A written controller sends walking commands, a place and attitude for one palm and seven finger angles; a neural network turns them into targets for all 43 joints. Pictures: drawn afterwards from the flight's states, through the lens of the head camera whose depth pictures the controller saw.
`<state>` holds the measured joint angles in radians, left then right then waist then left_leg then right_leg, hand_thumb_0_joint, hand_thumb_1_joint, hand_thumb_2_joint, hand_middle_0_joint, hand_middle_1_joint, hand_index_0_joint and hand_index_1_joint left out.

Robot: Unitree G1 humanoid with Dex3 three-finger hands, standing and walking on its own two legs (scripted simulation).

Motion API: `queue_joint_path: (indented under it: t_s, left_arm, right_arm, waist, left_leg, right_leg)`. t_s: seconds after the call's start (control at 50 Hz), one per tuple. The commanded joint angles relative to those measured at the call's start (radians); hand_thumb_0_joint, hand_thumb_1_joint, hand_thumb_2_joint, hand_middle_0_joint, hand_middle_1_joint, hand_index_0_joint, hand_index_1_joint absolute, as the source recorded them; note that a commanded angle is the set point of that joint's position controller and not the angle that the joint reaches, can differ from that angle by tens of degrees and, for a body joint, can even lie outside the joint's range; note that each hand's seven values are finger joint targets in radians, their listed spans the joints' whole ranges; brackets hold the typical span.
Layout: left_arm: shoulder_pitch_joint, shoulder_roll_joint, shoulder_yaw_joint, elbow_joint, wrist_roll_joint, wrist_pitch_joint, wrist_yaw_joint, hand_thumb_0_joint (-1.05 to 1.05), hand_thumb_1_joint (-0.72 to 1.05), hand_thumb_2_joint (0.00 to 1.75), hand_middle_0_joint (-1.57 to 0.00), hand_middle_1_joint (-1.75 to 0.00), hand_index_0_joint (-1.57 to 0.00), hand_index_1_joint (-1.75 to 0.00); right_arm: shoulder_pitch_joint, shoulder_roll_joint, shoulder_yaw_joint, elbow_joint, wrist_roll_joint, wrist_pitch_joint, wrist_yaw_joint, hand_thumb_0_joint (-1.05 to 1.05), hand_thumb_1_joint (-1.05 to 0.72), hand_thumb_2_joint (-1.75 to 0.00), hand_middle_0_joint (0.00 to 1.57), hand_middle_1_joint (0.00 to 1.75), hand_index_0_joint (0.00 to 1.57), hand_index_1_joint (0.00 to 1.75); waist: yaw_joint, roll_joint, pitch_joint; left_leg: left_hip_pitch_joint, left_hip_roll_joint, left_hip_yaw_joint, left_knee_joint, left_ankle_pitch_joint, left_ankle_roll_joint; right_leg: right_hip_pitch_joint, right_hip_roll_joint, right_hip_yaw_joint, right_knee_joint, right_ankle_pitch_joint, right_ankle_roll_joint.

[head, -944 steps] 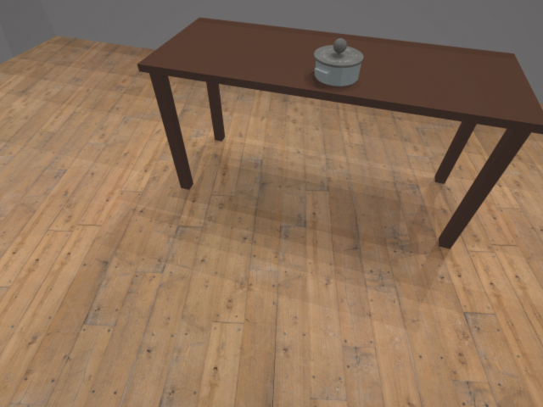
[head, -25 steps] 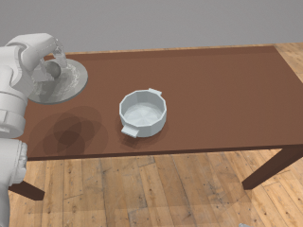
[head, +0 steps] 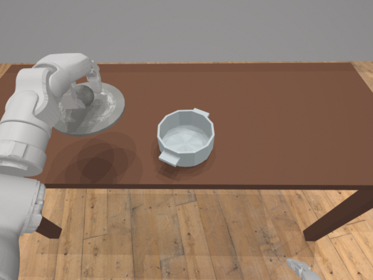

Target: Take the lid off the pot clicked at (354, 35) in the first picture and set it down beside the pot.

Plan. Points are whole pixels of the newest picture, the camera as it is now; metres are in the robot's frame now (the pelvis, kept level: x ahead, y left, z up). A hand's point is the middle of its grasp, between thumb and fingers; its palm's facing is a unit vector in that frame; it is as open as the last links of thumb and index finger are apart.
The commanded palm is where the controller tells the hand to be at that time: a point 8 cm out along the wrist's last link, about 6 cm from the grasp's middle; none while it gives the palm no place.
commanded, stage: lower the lid onto the table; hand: left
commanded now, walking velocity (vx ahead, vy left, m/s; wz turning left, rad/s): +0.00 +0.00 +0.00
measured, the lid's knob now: (82, 95) +0.48 +0.25 +0.13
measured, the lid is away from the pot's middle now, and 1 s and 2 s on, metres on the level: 0.23 0.23 0.24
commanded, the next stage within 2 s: none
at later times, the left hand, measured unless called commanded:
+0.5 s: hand (83, 102) +0.46 +0.25 +0.13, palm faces -0.36 -0.02 -0.93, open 7.5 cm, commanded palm +0.46 +0.25 +0.19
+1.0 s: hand (87, 115) +0.46 +0.25 +0.09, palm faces -0.41 -0.02 -0.91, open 7.5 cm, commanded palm +0.47 +0.25 +0.16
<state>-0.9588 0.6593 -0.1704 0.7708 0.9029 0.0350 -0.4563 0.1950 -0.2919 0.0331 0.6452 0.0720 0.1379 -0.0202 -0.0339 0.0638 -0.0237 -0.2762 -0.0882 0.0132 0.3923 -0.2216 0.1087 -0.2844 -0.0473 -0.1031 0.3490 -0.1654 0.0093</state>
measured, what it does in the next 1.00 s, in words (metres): stands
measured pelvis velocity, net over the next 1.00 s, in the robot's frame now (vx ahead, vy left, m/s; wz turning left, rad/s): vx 0.01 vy -0.01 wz -0.03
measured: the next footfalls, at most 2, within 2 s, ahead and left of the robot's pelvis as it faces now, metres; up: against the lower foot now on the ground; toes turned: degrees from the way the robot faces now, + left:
none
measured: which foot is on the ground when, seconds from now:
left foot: down 0.00-1.00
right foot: down 0.00-1.00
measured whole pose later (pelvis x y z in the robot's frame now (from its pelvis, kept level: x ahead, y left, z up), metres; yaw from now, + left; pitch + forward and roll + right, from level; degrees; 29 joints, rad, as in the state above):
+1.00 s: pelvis +0.01 -0.01 +0.00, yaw -2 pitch +9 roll -2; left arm -0.86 0.66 -0.10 0.90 0.93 -0.11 -0.34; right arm 0.22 -0.29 0.01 0.68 0.06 0.17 -0.06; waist -0.05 0.06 -0.03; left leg -0.33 -0.06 0.03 0.43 -0.26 0.10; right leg -0.34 -0.02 -0.08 0.37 -0.18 0.01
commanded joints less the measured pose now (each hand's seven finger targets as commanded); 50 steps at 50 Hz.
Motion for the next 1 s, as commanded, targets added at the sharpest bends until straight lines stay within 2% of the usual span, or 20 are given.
queue_joint_path:
  t_s: [0.0,0.02,0.08,0.14,0.22,0.26,0.3,0.34,0.36,0.42,0.46,0.5,0.56,0.6,0.62,0.7,0.8,0.9,0.96,0.98]
  left_arm:
    - [-0.642,0.348,0.164,-0.182,0.012,-0.012,0.086,0.0,0.67,0.94,-0.87,-1.03,-0.87,-1.04]
    - [-0.628,0.377,0.19,-0.158,0.026,-0.018,0.094,0.0,0.67,0.94,-0.87,-1.03,-0.87,-1.04]
    - [-0.646,0.33,0.148,-0.161,0.027,-0.037,0.099,0.0,0.67,0.94,-0.87,-1.03,-0.87,-1.04]
    - [-0.585,0.398,0.215,-0.154,0.028,-0.057,0.11,0.0,0.67,0.94,-0.87,-1.03,-0.87,-1.04]
    - [-0.541,0.315,0.156,-0.107,0.01,-0.067,0.105,0.0,0.67,0.94,-0.87,-1.03,-0.87,-1.04]
    - [-0.523,0.339,0.175,-0.068,0.008,-0.068,0.106,0.0,0.67,0.94,-0.87,-1.03,-0.87,-1.04]
    - [-0.553,0.404,0.219,-0.147,0.012,-0.091,0.119,0.0,0.67,0.94,-0.87,-1.03,-0.87,-1.04]
    - [-0.582,0.363,0.187,-0.171,0.019,-0.101,0.124,0.0,0.67,0.94,-0.87,-1.03,-0.87,-1.04]
    - [-0.548,0.347,0.183,-0.14,0.015,-0.099,0.125,0.0,0.67,0.94,-0.87,-1.03,-0.87,-1.04]
    - [-0.533,0.449,0.266,-0.145,0.021,-0.115,0.144,0.0,0.67,0.94,-0.87,-1.03,-0.87,-1.04]
    - [-0.528,0.381,0.22,-0.142,0.015,-0.117,0.146,0.0,0.67,0.94,-0.87,-1.03,-0.87,-1.04]
    - [-0.49,0.415,0.246,-0.101,0.016,-0.119,0.154,0.0,0.67,0.94,-0.87,-1.03,-0.87,-1.04]
    - [-0.479,0.377,0.217,-0.057,0.019,-0.111,0.153,0.0,0.67,0.94,-0.87,-1.03,-0.87,-1.04]
    - [-0.467,0.42,0.248,-0.094,0.025,-0.12,0.159,0.0,0.67,0.94,-0.87,-1.03,-0.87,-1.04]
    - [-0.504,0.38,0.211,-0.123,0.03,-0.124,0.159,0.0,0.67,0.94,-0.87,-1.03,-0.87,-1.04]
    - [-0.439,0.406,0.256,-0.168,0.019,-0.135,0.166,0.0,0.67,0.94,-0.87,-1.03,-0.87,-1.04]
    - [-0.418,0.333,0.2,-0.067,0.003,-0.123,0.163,0.0,0.67,0.94,-0.87,-1.03,-0.87,-1.04]
    - [-0.484,0.351,0.204,-0.152,0.019,-0.147,0.179,0.0,0.67,0.94,-0.87,-1.03,-0.87,-1.04]
    - [-0.491,0.362,0.213,-0.09,0.015,-0.148,0.188,0.0,0.67,0.94,-0.87,-1.03,-0.87,-1.04]
    - [-0.475,0.396,0.245,-0.081,0.017,-0.151,0.195,0.0,0.67,0.94,-0.87,-1.03,-0.87,-1.04]
  right_arm:
    - [0.029,-0.155,-0.052,-0.083,-0.001,-0.033,-0.016,0.0,-0.9,-0.9,0.2,0.3,0.2,0.3]
    - [0.03,-0.154,-0.051,-0.085,-0.002,-0.033,-0.019,0.0,-0.9,-0.9,0.2,0.3,0.2,0.3]
    - [0.03,-0.144,-0.05,-0.083,-0.002,-0.033,-0.027,0.0,-0.9,-0.9,0.2,0.3,0.2,0.3]
    - [0.039,-0.151,-0.056,-0.086,-0.006,-0.03,-0.028,0.0,-0.9,-0.9,0.2,0.3,0.2,0.3]
    - [0.045,-0.149,-0.06,-0.077,-0.002,-0.022,-0.027,0.0,-0.9,-0.9,0.2,0.3,0.2,0.3]
    - [0.057,-0.157,-0.06,-0.067,-0.001,-0.014,-0.031,0.0,-0.9,-0.9,0.2,0.3,0.2,0.3]
    - [0.051,-0.162,-0.063,-0.079,-0.005,-0.016,-0.033,0.0,-0.9,-0.9,0.2,0.3,0.2,0.3]
    - [0.053,-0.152,-0.063,-0.073,-0.004,-0.016,-0.036,0.0,-0.9,-0.9,0.2,0.3,0.2,0.3]
    - [0.062,-0.15,-0.067,-0.07,-0.004,-0.016,-0.036,0.0,-0.9,-0.9,0.2,0.3,0.2,0.3]
    - [0.072,-0.16,-0.067,-0.068,-0.009,-0.014,-0.038,0.0,-0.9,-0.9,0.2,0.3,0.2,0.3]
    - [0.068,-0.151,-0.069,-0.064,-0.009,-0.017,-0.041,0.0,-0.9,-0.9,0.2,0.3,0.2,0.3]
    - [0.077,-0.161,-0.068,-0.058,-0.008,-0.014,-0.039,0.0,-0.9,-0.9,0.2,0.3,0.2,0.3]
    - [0.069,-0.158,-0.067,-0.051,-0.005,-0.006,-0.04,0.0,-0.9,-0.9,0.2,0.3,0.2,0.3]
    - [0.063,-0.162,-0.068,-0.063,-0.007,-0.006,-0.039,0.0,-0.9,-0.9,0.2,0.3,0.2,0.3]
    - [0.062,-0.155,-0.067,-0.061,-0.009,-0.005,-0.038,0.0,-0.9,-0.9,0.2,0.3,0.2,0.3]
    - [0.063,-0.154,-0.073,-0.073,-0.012,-0.007,-0.034,0.0,-0.9,-0.9,0.2,0.3,0.2,0.3]
    - [0.065,-0.158,-0.073,-0.052,-0.006,0.009,-0.033,0.0,-0.9,-0.9,0.2,0.3,0.2,0.3]
    - [0.066,-0.152,-0.074,-0.055,-0.012,0.002,-0.041,0.0,-0.9,-0.9,0.2,0.3,0.2,0.3]
    - [0.081,-0.153,-0.068,-0.036,-0.01,0.003,-0.048,0.0,-0.9,-0.9,0.2,0.3,0.2,0.3]
    - [0.086,-0.155,-0.069,-0.036,-0.011,0.001,-0.051,0.0,-0.9,-0.9,0.2,0.3,0.2,0.3]
  waist:
    - [-0.03,0.019,-0.414]
    - [-0.027,0.012,-0.436]
    - [-0.033,0.048,-0.45]
    - [-0.025,0.041,-0.473]
    - [-0.04,0.036,-0.408]
    - [-0.036,0.013,-0.384]
    - [-0.027,0.04,-0.439]
    - [-0.036,0.071,-0.462]
    - [-0.039,0.048,-0.451]
    - [-0.026,0.055,-0.485]
    - [-0.035,0.059,-0.488]
    - [-0.032,0.048,-0.45]
    - [-0.035,0.015,-0.417]
    - [-0.026,0.042,-0.459]
    - [-0.036,0.07,-0.475]
    - [-0.029,0.079,-0.511]
    - [-0.044,0.013,-0.413]
    - [-0.043,0.073,-0.488]
    - [-0.046,0.048,-0.462]
    - [-0.039,0.036,-0.483]
  left_leg:
    - [0.246,0.086,-0.12,0.008,0.439,-0.066]
    - [0.245,0.084,-0.115,0.008,0.442,-0.06]
    - [0.259,0.087,-0.113,0.012,0.461,-0.059]
    - [0.261,0.09,-0.113,0.019,0.499,-0.056]
    - [0.246,0.094,-0.113,0.019,0.491,-0.054]
    - [0.206,0.09,-0.098,0.012,0.418,-0.042]
    - [0.223,0.086,-0.1,0.019,0.455,-0.041]
    - [0.265,0.093,-0.111,0.022,0.509,-0.048]
    - [0.267,0.096,-0.113,0.027,0.522,-0.047]
    - [0.261,0.095,-0.108,0.026,0.534,-0.044]
    - [0.277,0.096,-0.102,0.036,0.563,-0.041]
    - [0.238,0.096,-0.098,0.034,0.548,-0.044]
    - [0.203,0.097,-0.085,0.028,0.491,-0.034]
    - [0.215,0.095,-0.085,0.04,0.536,-0.036]
    - [0.243,0.096,-0.088,0.045,0.571,-0.039]
    - [0.298,0.105,-0.106,0.069,0.695,-0.049]
    - [0.225,0.104,-0.085,0.061,0.563,-0.036]
    - [0.282,0.101,-0.095,0.077,0.626,-0.045]
    - [0.252,0.103,-0.091,0.065,0.549,-0.042]
    - [0.245,0.1,-0.086,0.063,0.535,-0.037]
  right_leg:
    - [0.072,0.042,0.048,0.01,0.191,-0.071]
    - [0.094,0.048,0.052,0.016,0.204,-0.07]
    - [0.09,0.043,0.051,0.014,0.218,-0.069]
    - [0.114,0.045,0.058,0.014,0.24,-0.069]
    - [0.066,0.047,0.051,0.008,0.218,-0.065]
    - [0.074,0.047,0.051,0.007,0.204,-0.066]
    - [0.105,0.041,0.06,0.015,0.241,-0.07]
    - [0.086,0.048,0.056,0.015,0.245,-0.067]
    - [0.078,0.05,0.055,0.012,0.242,-0.065]
    - [0.113,0.05,0.062,0.017,0.266,-0.066]
    - [0.101,0.048,0.062,0.016,0.286,-0.063]
    - [0.099,0.045,0.063,0.014,0.286,-0.066]
    - [0.093,0.046,0.062,0.017,0.279,-0.063]
    - [0.111,0.043,0.068,0.026,0.306,-0.066]
    - [0.097,0.046,0.067,0.028,0.317,-0.064]
    - [0.086,0.048,0.066,0.033,0.332,-0.062]
    - [0.044,0.046,0.063,0.024,0.291,-0.058]
    - [0.041,0.049,0.066,0.038,0.304,-0.061]
    - [0.038,0.051,0.061,0.037,0.272,-0.059]
    - [0.059,0.049,0.064,0.038,0.28,-0.059]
